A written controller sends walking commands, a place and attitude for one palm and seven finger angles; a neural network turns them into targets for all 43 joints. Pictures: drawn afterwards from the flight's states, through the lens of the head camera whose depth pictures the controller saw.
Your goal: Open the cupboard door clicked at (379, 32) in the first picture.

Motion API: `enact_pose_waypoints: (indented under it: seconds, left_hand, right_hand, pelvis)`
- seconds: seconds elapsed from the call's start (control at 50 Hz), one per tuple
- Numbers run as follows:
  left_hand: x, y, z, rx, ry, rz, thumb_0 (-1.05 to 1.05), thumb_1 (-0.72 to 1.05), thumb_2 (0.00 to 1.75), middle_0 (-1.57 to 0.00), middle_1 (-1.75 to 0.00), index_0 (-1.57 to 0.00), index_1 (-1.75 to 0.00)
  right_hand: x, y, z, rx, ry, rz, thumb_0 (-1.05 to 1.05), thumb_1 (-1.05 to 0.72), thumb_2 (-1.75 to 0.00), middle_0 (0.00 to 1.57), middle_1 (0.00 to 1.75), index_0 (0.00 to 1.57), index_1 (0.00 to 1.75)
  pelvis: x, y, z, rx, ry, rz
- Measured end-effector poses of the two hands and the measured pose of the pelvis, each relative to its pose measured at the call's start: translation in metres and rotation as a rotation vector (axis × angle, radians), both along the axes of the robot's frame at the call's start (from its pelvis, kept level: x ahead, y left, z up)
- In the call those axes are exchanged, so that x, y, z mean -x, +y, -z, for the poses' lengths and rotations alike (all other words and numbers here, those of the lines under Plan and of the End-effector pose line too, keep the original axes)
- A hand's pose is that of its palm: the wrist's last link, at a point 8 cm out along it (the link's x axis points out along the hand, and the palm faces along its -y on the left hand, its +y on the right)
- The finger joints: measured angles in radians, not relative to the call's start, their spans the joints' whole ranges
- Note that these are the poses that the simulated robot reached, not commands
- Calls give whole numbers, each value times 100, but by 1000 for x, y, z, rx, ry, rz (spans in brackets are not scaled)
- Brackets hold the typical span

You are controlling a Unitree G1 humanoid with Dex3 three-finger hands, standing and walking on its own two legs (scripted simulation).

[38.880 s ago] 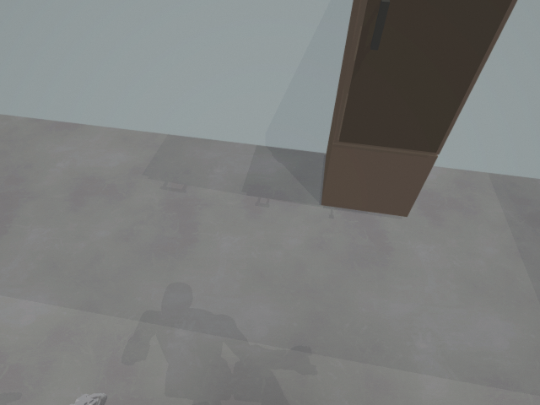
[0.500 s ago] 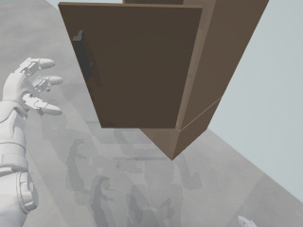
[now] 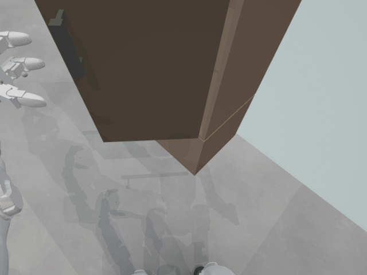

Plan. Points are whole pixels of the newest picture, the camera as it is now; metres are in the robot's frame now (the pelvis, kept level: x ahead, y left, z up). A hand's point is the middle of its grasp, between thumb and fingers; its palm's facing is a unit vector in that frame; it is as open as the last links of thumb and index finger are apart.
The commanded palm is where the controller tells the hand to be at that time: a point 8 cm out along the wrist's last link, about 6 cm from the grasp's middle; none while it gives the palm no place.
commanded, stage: move the hooked fingers beside the handle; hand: left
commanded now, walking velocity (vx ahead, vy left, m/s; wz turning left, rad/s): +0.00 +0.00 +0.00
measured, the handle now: (70, 45) +0.58 +0.22 +0.14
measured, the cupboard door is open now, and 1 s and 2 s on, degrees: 49 49 49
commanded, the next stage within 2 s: slide the fingers in behind the handle in 1.74 s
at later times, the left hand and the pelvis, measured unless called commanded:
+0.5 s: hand (33, 57) +0.53 +0.28 +0.14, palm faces +0.01 -1.00 +0.01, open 14.0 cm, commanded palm +0.50 +0.33 +0.14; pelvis +0.02 +0.01 +0.00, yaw -2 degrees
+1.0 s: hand (31, 63) +0.51 +0.28 +0.14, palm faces +0.02 -1.00 +0.01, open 14.0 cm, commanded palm +0.50 +0.33 +0.13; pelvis +0.01 +0.00 -0.01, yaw -1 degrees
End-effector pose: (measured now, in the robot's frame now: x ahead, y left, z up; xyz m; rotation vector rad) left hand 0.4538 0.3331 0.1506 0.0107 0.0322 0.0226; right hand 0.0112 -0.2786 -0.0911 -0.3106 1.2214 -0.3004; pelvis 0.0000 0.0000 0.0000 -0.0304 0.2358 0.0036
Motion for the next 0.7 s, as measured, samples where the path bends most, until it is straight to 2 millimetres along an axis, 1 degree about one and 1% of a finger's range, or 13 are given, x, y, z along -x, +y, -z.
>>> enact_pose_waypoints:
  seconds: [0.12, 0.22, 0.3, 0.36, 0.42, 0.48, 0.54, 0.62, 0.7]
  left_hand:
    - [-22, -3, -3, 14, -2, 18, -1, -50, 30, -30, -120, -30, -120]
    - [-39, -3, 0, 8, 24, 11, -1, -50, 30, -30, -120, -30, -120]
    - [-52, -2, -2, 9, 4, 6, -1, -49, 30, -30, -120, -30, -120]
    - [-58, -2, -3, 10, -9, 11, -1, -49, 30, -30, -120, -30, -120]
    - [-59, -1, 1, 11, -1, 19, -1, -49, 30, -30, -120, -30, -120]
    - [-57, 1, 6, 20, 8, 15, -1, -49, 30, -30, -120, -30, -120]
    - [-52, 5, 9, 13, 2, 5, -1, -49, 30, -30, -120, -30, -120]
    - [-47, 9, 11, 18, -7, -5, -1, -49, 30, -30, -120, -30, -120]
    - [-42, 9, 9, 8, -15, 0, -1, -49, 30, -30, -120, -30, -120]
  right_hand:
    - [18, 1, -2, 10, 66, 34, 0, -90, -90, 20, 30, 20, 30]
    - [32, 6, -2, 7, 117, 61, 0, -90, -90, 20, 30, 20, 30]
    - [43, 12, -2, -1, 162, 83, 0, -90, -90, 20, 30, 20, 30]
    - [48, 17, -3, -13, 189, 102, 0, -90, -90, 20, 30, 20, 30]
    - [51, 21, -3, -30, 207, 115, 0, -90, -90, 20, 30, 20, 30]
    - [49, 25, -2, -44, 213, 120, 0, -90, -90, 20, 30, 20, 30]
    - [42, 26, -1, -53, 204, 117, 0, -90, -90, 20, 30, 20, 30]
    - [27, 24, 1, -55, 179, 97, 0, -90, -90, 20, 30, 20, 30]
    - [9, 21, 2, -48, 142, 67, 0, -90, -90, 20, 30, 20, 30]
  pelvis:
    - [-2, 2, 2, 5, 31, 5]
    - [-4, 4, 4, 9, 58, 10]
    - [-7, 5, 5, 12, 79, 15]
    - [-11, 6, 5, 14, 89, 23]
    - [-15, 8, 5, 15, 93, 30]
    - [-19, 8, 4, 15, 91, 34]
    - [-22, 9, 4, 16, 86, 34]
    - [-23, 9, 4, 19, 78, 27]
    - [-23, 9, 5, 22, 72, 16]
